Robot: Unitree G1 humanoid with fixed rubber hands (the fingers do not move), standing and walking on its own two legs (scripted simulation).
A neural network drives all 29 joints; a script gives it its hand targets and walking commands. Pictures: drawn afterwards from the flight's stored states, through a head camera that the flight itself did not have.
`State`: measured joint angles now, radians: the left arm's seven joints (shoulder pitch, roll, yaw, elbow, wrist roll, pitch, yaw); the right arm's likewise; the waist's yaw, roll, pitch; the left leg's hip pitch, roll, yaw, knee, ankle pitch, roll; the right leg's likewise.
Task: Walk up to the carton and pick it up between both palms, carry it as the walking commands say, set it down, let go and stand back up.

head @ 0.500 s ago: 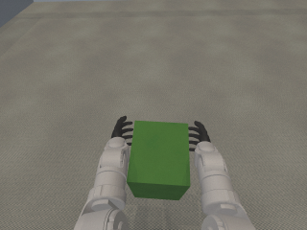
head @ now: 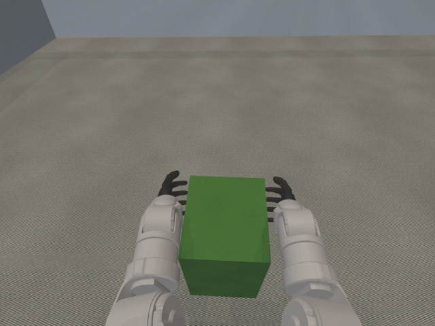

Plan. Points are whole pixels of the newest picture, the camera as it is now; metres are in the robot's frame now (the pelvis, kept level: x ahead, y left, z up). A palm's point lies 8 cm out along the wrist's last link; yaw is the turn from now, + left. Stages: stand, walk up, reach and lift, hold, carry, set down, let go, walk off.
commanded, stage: reach and lift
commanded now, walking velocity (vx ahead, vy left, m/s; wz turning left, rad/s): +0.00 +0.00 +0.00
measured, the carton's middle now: (225, 240) +0.31 +0.01 -0.03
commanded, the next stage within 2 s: hold in 1.02 s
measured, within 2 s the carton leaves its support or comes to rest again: neither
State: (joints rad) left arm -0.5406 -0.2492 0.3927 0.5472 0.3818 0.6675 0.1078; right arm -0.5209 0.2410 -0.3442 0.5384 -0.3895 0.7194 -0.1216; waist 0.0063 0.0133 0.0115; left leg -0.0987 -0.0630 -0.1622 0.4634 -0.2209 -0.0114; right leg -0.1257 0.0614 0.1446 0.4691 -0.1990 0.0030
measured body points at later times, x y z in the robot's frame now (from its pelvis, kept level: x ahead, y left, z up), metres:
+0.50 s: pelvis +0.00 +0.00 +0.00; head -0.05 +0.00 +0.45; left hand +0.34 +0.13 +0.06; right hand +0.33 -0.11 +0.06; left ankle +0.03 +0.13 -0.74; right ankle +0.05 -0.12 -0.74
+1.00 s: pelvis +0.00 +0.01 +0.00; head -0.07 +0.01 +0.45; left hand +0.32 +0.13 +0.06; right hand +0.32 -0.11 +0.06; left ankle +0.03 +0.13 -0.74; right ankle +0.05 -0.12 -0.74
